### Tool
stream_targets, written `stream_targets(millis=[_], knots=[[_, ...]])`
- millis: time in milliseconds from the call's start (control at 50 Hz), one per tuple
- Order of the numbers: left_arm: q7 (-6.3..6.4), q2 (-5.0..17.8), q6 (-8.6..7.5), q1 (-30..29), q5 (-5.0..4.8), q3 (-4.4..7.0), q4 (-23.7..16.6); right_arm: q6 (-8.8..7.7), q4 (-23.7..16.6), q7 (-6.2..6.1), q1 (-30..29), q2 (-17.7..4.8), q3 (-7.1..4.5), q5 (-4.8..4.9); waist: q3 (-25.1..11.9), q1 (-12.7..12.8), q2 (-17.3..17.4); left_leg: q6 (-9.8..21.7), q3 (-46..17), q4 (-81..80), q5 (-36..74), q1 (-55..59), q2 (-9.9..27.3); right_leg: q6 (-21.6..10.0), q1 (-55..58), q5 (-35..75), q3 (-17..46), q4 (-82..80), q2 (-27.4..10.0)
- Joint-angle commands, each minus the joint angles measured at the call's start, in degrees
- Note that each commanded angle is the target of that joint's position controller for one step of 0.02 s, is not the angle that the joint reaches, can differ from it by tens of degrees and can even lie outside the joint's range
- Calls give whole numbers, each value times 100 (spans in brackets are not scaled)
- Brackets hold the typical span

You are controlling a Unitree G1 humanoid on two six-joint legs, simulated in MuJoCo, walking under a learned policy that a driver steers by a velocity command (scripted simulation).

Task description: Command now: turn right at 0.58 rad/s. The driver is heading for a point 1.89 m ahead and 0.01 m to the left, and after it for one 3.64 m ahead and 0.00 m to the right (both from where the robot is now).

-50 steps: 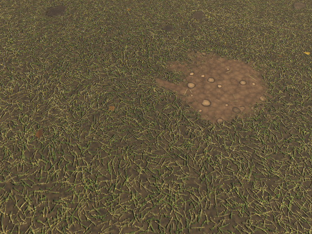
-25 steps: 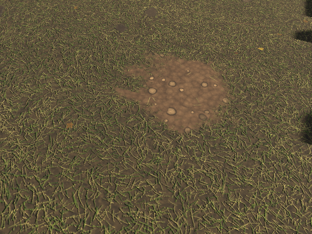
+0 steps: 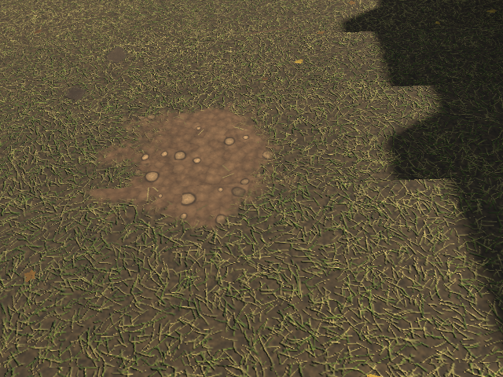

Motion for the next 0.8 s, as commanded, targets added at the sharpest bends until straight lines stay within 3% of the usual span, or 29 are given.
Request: stream_targets(millis=[20, 120, 180, 200, 220, 240, 260, 280, 300, 340, 380, 420, 440, 480, 520, 540, 560, 580, 600, 620, 640, 680, 720, 800], knots=[[12, 891, -49, 211, 30, 267, -358, -59, -518, -28, -338, -301, -24, 6, -377, 201, -907, 4, -133, -592, -191, -502, -13, -1013, 1029, 1392, 1705, -575, -1424], [-81, 1045, 5, 38, 74, 330, -437, -149, -636, -74, -284, -334, 25, 95, -465, 182, -946, 177, -109, -1567, -441, 462, -270, -941, 591, 1857, 2180, -352, -1301], [-94, 960, 6, -339, 3, 309, -467, -219, -528, -127, 263, -303, 51, 126, -582, -138, -908, 325, -37, -2929, 148, 1504, -334, -564, 268, 1764, 2266, -152, -1043], [-67, 842, -6, -406, -51, 271, -480, -265, -487, -167, 430, -353, 44, 78, -595, -234, -738, 398, -179, -3706, 686, 2106, -115, -273, -125, 1079, 2152, 39, -823], [-50, 497, -29, -190, -61, 178, -518, -299, -572, -209, 353, -734, -8, -21, -616, -73, 220, 655, -1315, -4337, 383, 2518, 1027, 71, -703, -363, 1578, 829, -319], [-8, 445, -28, -52, -44, 167, -572, -287, -716, -163, -74, -1253, -101, -45, -327, 67, 1368, 1289, -2755, -4563, 1407, 2308, 2136, 277, -1569, -2005, 404, 1754, 783], [11, 842, -3, -48, 126, 268, -433, -290, -692, -116, 71, -998, -83, -52, -371, -42, 848, 1751, -2646, -4353, 1972, 1851, 2273, 357, -1247, -2253, 496, 2915, 409], [-16, 860, 7, -11, 85, 293, -311, -314, -718, -83, -192, -631, 33, 2, -262, 138, 476, 1728, -2153, -4272, 2120, 1668, 1926, 379, -1138, -1930, 577, 3331, 357], [-40, 789, 24, 78, 48, 279, -181, -324, -743, -63, -479, -452, 85, 8, -148, 268, 354, 1531, -1591, -4202, 2275, 1550, 1528, 445, -1041, -1570, 543, 3576, 325], [-93, 690, 59, 167, 36, 239, -71, -350, -751, -96, -572, -414, 104, 8, -279, 251, 696, 1371, -1001, -4023, 2981, 1900, 1125, 586, -1089, -1333, 390, 3645, 361], [-100, 565, 92, -35, -3, 164, -58, -357, -650, -101, -305, -386, 115, 22, -364, 77, 651, 1385, -839, -3896, 3226, 2226, 1083, 695, -1036, -1355, 284, 3182, 312], [-124, 365, 109, -222, 36, 36, -80, -338, -524, -63, 47, -470, 76, 3, -451, -148, 788, 1341, -948, -4138, 1208, 2476, 1010, 680, -881, -1382, 12, 2262, 144], [-147, 359, 103, -348, 72, 5, -109, -300, -450, -25, 230, -612, 12, -7, -336, -279, 968, 1372, -1125, -4311, 163, 2471, 1003, 630, -838, -1541, -214, 1940, 129], [-169, 431, 69, -490, 79, -16, -117, -215, -340, 52, 448, -753, -71, -33, -63, -377, 1020, 1447, -1400, -4483, -765, 2269, 1098, 464, -615, -1857, -513, 1316, 100], [-147, 339, -27, -275, 63, -62, 18, -164, -263, 104, 485, -799, -117, 9, 101, -204, 781, 1414, -1382, -4443, -968, 1787, 1069, 204, 100, -1425, -693, 346, 106], [-117, 221, -98, 44, 80, -97, 184, -156, -245, 96, 395, -782, -125, 70, 157, 25, 600, 1319, -1218, -4290, -1095, 1317, 931, 31, 807, -773, -804, -423, 126], [-73, 255, -179, 387, 108, -96, 346, -184, -245, 71, 307, -658, -107, 79, 165, 230, 375, 1154, -1058, -3979, -1205, 654, 762, -117, 1624, -541, -628, -746, 47], [-31, 531, -279, 945, 145, -58, 488, -245, -398, 74, 40, -346, -30, 46, 62, 489, -290, 902, -650, -2994, -1255, -373, 439, -297, 2566, -1353, 505, -1126, -794], [6, 1176, -324, 1355, 125, 92, 498, -337, -725, 109, -321, 61, 96, 67, -9, 681, -1461, 637, 295, -1550, -1132, -1479, -297, -768, 2864, -3082, 2710, -1774, -2212], [26, 1268, -346, 1349, 149, 170, 630, -386, -880, 91, -856, -483, -22, -48, 831, 772, -1024, 627, 38, -989, -872, -1910, -5, -1195, 1925, -3053, 3185, -2050, -2601], [24, 967, -400, 993, 110, 81, 587, -425, -811, 142, -738, -570, -73, -2, 1020, 470, -735, 605, -139, -675, -445, -1908, 169, -1188, 1809, -2898, 2833, -2038, -2339], [4, 688, -511, 629, 65, -5, 532, -469, -547, 259, -285, -610, -101, -19, 750, 193, -846, 511, -69, -544, 132, -1633, 280, -867, 1887, -1848, 1882, -2102, -1783], [-4, 584, -612, 745, 37, -40, 628, -456, -438, 333, -204, -509, -82, -98, 478, 157, -812, 410, 114, -315, 541, -1383, 275, -803, 1835, -534, 1234, -2025, -1499], [-51, 586, -652, 1066, 0, -26, 848, -413, -632, 391, -753, -259, 21, -68, 560, 254, -735, 293, 326, -835, 1153, -1288, 342, -815, 1522, 741, 620, -1955, -1347]])
Velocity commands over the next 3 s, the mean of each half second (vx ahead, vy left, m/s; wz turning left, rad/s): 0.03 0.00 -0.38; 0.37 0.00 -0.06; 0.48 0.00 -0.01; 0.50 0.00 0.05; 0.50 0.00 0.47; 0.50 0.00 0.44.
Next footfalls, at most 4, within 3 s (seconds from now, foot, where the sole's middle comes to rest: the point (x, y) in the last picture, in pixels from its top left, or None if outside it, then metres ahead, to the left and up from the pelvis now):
0.22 left None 0.05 0.11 -0.78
0.58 right None -0.03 -0.07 -0.78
1.00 left None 0.34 0.08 -0.78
1.74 right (370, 309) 0.74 -0.28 -0.94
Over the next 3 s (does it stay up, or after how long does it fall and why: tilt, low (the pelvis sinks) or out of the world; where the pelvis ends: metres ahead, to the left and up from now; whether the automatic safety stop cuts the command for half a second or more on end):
stays up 1.22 -0.15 -0.17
